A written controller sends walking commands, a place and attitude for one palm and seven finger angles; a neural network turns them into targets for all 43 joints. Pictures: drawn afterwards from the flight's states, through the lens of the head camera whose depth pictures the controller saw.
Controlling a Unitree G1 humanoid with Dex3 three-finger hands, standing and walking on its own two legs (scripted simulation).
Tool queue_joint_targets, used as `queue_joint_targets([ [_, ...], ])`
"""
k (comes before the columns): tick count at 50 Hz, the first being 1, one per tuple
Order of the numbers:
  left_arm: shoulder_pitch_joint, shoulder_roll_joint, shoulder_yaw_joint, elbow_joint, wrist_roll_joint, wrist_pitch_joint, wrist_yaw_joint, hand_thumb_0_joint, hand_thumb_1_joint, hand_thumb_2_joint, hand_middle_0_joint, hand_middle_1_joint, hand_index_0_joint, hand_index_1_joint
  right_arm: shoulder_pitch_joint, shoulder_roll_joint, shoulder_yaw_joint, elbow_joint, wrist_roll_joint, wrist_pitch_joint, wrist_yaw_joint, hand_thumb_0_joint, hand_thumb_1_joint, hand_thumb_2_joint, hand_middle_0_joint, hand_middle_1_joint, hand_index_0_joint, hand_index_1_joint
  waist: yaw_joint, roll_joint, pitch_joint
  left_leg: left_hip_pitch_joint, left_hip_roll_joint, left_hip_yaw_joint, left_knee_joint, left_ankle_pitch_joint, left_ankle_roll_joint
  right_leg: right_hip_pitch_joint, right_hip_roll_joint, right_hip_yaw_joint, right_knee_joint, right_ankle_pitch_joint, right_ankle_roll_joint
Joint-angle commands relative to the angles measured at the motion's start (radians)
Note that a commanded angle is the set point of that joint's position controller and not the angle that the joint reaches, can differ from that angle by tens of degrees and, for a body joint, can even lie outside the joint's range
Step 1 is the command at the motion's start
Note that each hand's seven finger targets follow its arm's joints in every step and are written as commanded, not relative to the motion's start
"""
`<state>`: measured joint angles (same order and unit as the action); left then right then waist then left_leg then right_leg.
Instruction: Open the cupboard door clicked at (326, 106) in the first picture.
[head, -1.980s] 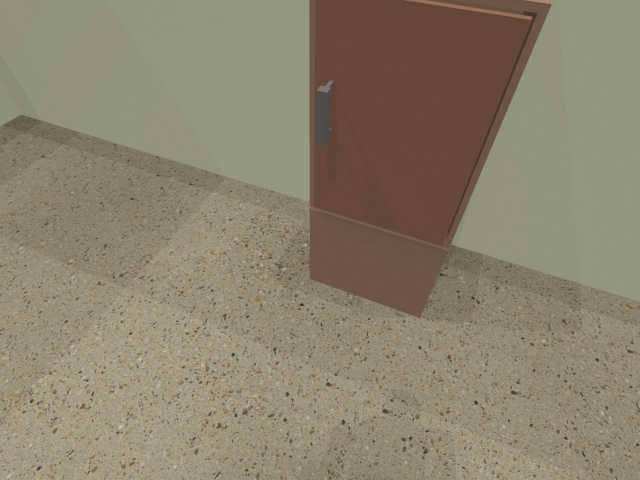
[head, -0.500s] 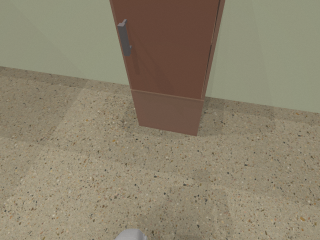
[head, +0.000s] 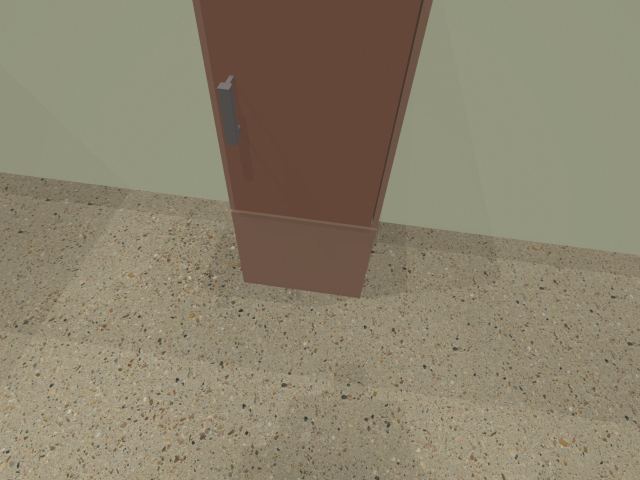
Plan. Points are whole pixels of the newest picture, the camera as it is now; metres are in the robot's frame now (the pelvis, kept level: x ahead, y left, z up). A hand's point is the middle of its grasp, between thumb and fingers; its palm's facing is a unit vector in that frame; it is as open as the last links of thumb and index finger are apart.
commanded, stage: take the last steps up to it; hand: left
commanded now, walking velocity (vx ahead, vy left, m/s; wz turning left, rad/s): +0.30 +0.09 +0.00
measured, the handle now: (231, 110) +0.82 +0.24 -0.01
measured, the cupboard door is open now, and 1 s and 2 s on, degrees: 0 0 0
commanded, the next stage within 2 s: come to a stop and stand still in 0.56 s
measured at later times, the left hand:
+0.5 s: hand out of the picture +0.10 +0.21 -0.20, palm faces +0.10 -0.99 -0.13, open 7.3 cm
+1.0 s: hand (182, 353) +0.34 +0.25 -0.18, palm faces +0.01 -0.98 -0.22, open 7.3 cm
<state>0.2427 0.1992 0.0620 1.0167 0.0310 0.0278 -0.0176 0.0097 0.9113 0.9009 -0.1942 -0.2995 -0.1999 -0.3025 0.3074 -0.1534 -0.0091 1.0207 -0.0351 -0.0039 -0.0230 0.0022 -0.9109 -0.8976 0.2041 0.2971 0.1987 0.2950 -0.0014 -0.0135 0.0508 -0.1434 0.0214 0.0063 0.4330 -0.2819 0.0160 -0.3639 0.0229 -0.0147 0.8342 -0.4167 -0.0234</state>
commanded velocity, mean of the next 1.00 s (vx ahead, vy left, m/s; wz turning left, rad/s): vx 0.04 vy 0.03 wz -0.02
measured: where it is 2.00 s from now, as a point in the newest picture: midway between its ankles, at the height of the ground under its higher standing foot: outside the picture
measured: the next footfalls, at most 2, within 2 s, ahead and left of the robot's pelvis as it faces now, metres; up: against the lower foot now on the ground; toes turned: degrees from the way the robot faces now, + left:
right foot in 0.14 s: +0.09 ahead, -0.11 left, +0.00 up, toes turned -4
left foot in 0.50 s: +0.29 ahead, +0.19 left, +0.00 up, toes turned +2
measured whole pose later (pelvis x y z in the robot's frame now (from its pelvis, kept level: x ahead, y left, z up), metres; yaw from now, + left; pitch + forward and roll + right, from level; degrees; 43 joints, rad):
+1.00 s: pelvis +0.27 +0.07 -0.01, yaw +0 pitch +0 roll +1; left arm 0.15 0.18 0.04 1.02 0.02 0.02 0.03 0.01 0.92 0.90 -0.20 -0.30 -0.20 -0.30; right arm 0.21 -0.16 -0.04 1.06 -0.01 0.04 -0.03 0.00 -0.93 -0.90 0.20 0.30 0.20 0.29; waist -0.02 -0.02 0.10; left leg -0.26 0.04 0.11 0.63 -0.32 -0.02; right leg -0.25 -0.01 -0.07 0.54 -0.29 -0.04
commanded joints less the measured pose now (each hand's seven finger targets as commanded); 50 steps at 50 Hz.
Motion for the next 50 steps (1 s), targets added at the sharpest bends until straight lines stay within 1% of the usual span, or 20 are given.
queue_joint_targets([
  [1,-0.075,0.032,-0.005,-0.096,-0.003,-0.049,-0.006,0.0,0.9,0.9,-0.2,-0.3,-0.2,-0.3,0.105,-0.178,-0.039,0.002,0.006,-0.019,-0.009,0.0,-0.9,-0.9,0.2,0.3,0.2,0.3,-0.026,0.182,0.05,0.033,0.189,-0.191,-0.211,-0.004,0.159,-0.064,-0.023,-0.063,-0.119,-0.012,-0.001],
  [5,0.033,0.04,0.008,-0.048,-0.006,-0.057,-0.001,0.0,0.9,0.9,-0.2,-0.3,-0.2,-0.3,0.119,-0.145,-0.035,0.031,0.02,-0.024,-0.008,0.0,-0.9,-0.9,0.2,0.3,0.2,0.3,0.031,0.089,0.035,-0.139,0.126,-0.111,-0.077,-0.031,0.114,0.263,-0.015,-0.065,-0.391,0.156,-0.011],
  [6,0.123,0.101,0.024,-0.022,-0.004,-0.068,0.008,0.0,0.9,0.9,-0.2,-0.3,-0.2,-0.3,0.113,-0.118,-0.029,0.023,0.031,-0.032,-0.002,0.0,-0.9,-0.9,0.2,0.3,0.2,0.3,0.074,-0.022,-0.003,-0.298,0.063,-0.042,0.073,-0.047,0.077,0.473,-0.127,0.088,-0.474,0.093,-0.049],
  [7,0.257,0.195,0.048,0.018,0.001,-0.072,0.019,0.0,0.9,0.9,-0.2,-0.3,-0.2,-0.3,0.109,-0.078,-0.023,-0.009,0.031,-0.039,0.002,0.0,-0.9,-0.9,0.2,0.3,0.2,0.3,0.117,-0.219,-0.046,-0.471,-0.041,0.083,0.319,-0.193,0.027,0.605,-0.367,0.395,-0.578,-0.017,-0.143],
  [8,0.3,0.221,0.051,0.037,-0.01,-0.068,0.025,0.0,0.9,0.9,-0.2,-0.3,-0.2,-0.3,0.042,-0.118,-0.037,-0.027,0.017,-0.035,0.006,0.0,-0.9,-0.9,0.2,0.3,0.2,0.3,0.132,-0.183,-0.021,-0.522,-0.009,0.042,0.523,-0.329,0.017,0.526,-0.479,0.534,-0.661,-0.092,-0.216],
  [10,0.175,0.145,0.036,0.016,-0.008,-0.065,0.038,0.0,0.9,0.9,-0.2,-0.3,-0.2,-0.3,0.012,-0.107,-0.049,-0.018,0.012,-0.021,0.012,0.0,-0.9,-0.9,0.2,0.3,0.2,0.3,0.071,-0.192,0.107,-0.571,0.066,-0.027,0.663,-0.185,0.01,0.333,-0.43,0.458,-0.684,-0.167,-0.22],
  [14,0.099,0.092,0.025,0.001,-0.003,-0.086,0.036,0.0,0.9,0.9,-0.2,-0.3,-0.2,-0.3,0.043,-0.043,-0.041,0.001,0.01,-0.009,0.034,0.0,-0.9,-0.9,0.2,0.3,0.2,0.3,0.001,-0.09,0.089,-0.449,0.1,0.025,0.537,-0.024,-0.019,0.214,-0.332,0.136,-0.672,0.151,-0.159],
  [19,0.115,0.11,0.026,0.035,-0.002,-0.094,0.033,0.0,0.9,0.9,-0.2,-0.3,-0.2,-0.3,-0.023,-0.036,-0.037,-0.034,0.018,-0.021,0.05,0.0,-0.9,-0.9,0.2,0.3,0.2,0.3,0.005,-0.108,0.079,-0.331,0.063,0.089,0.283,0.056,-0.015,0.218,-0.291,0.03,-0.604,0.347,-0.121],
  [22,0.085,0.114,0.032,0.034,-0.003,-0.082,0.033,0.0,0.9,0.9,-0.2,-0.3,-0.2,-0.3,0.07,-0.087,-0.046,-0.008,0.015,-0.037,0.044,0.0,-0.9,-0.9,0.2,0.3,0.2,0.3,-0.053,-0.056,0.032,-0.059,0.034,0.111,0.121,0.119,-0.009,0.118,-0.25,-0.018,-0.463,0.283,-0.086],
  [23,0.094,0.088,0.027,0.031,-0.004,-0.073,0.031,0.0,0.9,0.9,-0.2,-0.3,-0.2,-0.3,0.172,-0.133,-0.055,0.026,0.01,-0.043,0.036,0.0,-0.9,-0.9,0.2,0.3,0.2,0.3,-0.09,0.052,-0.019,0.093,0.048,0.074,0.067,0.114,-0.001,0.066,-0.187,-0.057,-0.282,0.258,-0.063],
  [24,0.145,0.038,0.02,0.021,-0.01,-0.066,0.027,0.0,0.9,0.9,-0.2,-0.3,-0.2,-0.3,0.272,-0.233,-0.078,0.053,-0.007,-0.049,0.021,0.0,-0.9,-0.9,0.2,0.3,0.2,0.3,-0.107,0.28,-0.097,0.238,0.249,-0.182,-0.013,0.104,0.072,-0.086,-0.063,-0.129,-0.017,-0.005,-0.019],
  [25,0.123,0.01,0.009,-0.011,-0.012,-0.071,0.024,0.0,0.9,0.9,-0.2,-0.3,-0.2,-0.3,0.327,-0.271,-0.086,0.056,-0.004,-0.039,0.007,0.0,-0.9,-0.9,0.2,0.3,0.2,0.3,-0.121,0.347,-0.13,0.256,0.373,-0.393,-0.14,0.069,0.155,-0.184,0.005,-0.105,0.224,-0.226,-0.013],
  [28,0.026,0.019,0.006,-0.027,-0.008,-0.073,0.019,0.0,0.9,0.9,-0.2,-0.3,-0.2,-0.3,0.101,-0.173,-0.056,-0.012,0.006,-0.04,-0.002,0.0,-0.9,-0.9,0.2,0.3,0.2,0.3,-0.062,0.227,-0.033,-0.003,0.35,-0.283,-0.193,-0.048,0.182,-0.229,-0.114,0.007,0.377,-0.066,-0.025],
  [34,0.145,-0.043,-0.018,0.026,-0.002,-0.046,0.02,0.0,0.9,0.9,-0.2,-0.3,-0.2,-0.3,-0.061,-0.144,-0.041,-0.029,0.009,-0.022,-0.005,0.0,-0.9,-0.9,0.2,0.3,0.2,0.3,0.032,0.094,-0.034,-0.193,0.241,-0.056,-0.145,0.007,0.138,0.125,-0.063,-0.076,-0.143,0.07,0.012],
  [36,0.197,0.002,-0.018,0.047,-0.004,-0.057,0.035,0.0,0.9,0.9,-0.2,-0.3,-0.2,-0.3,-0.088,-0.104,-0.024,-0.023,0.023,-0.02,-0.006,0.0,-0.9,-0.9,0.2,0.3,0.2,0.3,0.067,-0.049,-0.026,-0.232,0.158,0.013,-0.019,0.074,0.06,0.254,-0.087,0.013,-0.416,0.284,0.023],
  [37,0.176,0.052,-0.021,0.045,-0.001,-0.067,0.041,0.0,0.9,0.9,-0.2,-0.3,-0.2,-0.3,-0.075,-0.075,-0.017,-0.022,0.032,-0.017,-0.001,0.0,-0.9,-0.9,0.2,0.3,0.2,0.3,0.041,-0.147,-0.005,-0.216,0.078,0.061,0.035,-0.014,0.001,0.201,-0.202,0.176,-0.523,0.347,-0.011],
  [38,0.112,0.107,-0.022,0.035,-0.002,-0.062,0.04,0.0,0.9,0.9,-0.2,-0.3,-0.2,-0.3,-0.027,-0.064,-0.015,-0.012,0.034,-0.006,0.005,0.0,-0.9,-0.9,0.2,0.3,0.2,0.3,-0.013,-0.142,0.01,-0.135,0.043,0.068,0.032,-0.049,-0.02,0.105,-0.287,0.221,-0.548,0.35,-0.063],
  [41,0.035,0.096,-0.021,0.03,-0.011,-0.055,0.047,0.0,0.9,0.9,-0.2,-0.3,-0.2,-0.3,-0.001,-0.072,-0.023,0.04,0.03,0.012,-0.002,0.0,-0.9,-0.9,0.2,0.3,0.2,0.3,-0.03,-0.154,-0.006,-0.013,0.075,0.057,0.027,0.162,-0.016,0.104,-0.219,0.115,-0.44,0.741,-0.059],
  [45,0.062,0.144,0.013,0.005,-0.013,-0.028,0.061,0.0,0.9,0.9,-0.2,-0.3,-0.2,-0.3,0.013,-0.119,-0.05,0.025,0.03,0.029,-0.018,0.0,-0.9,-0.9,0.2,0.3,0.2,0.3,-0.001,-0.056,-0.142,-0.027,0.084,0.083,0.157,0.419,-0.029,0.279,-0.241,0.086,-0.301,1.092,-0.086],
  [50,-0.009,0.16,0.029,-0.029,-0.001,-0.003,0.068,0.0,0.9,0.9,-0.2,-0.3,-0.2,-0.3,-0.041,-0.091,-0.057,-0.02,0.03,0.053,-0.014,0.0,-0.9,-0.9,0.2,0.3,0.2,0.3,0.014,-0.12,-0.091,-0.201,0.024,0.032,0.283,-0.202,-0.047,0.319,-0.35,0.163,-0.357,1.162,-0.199],
])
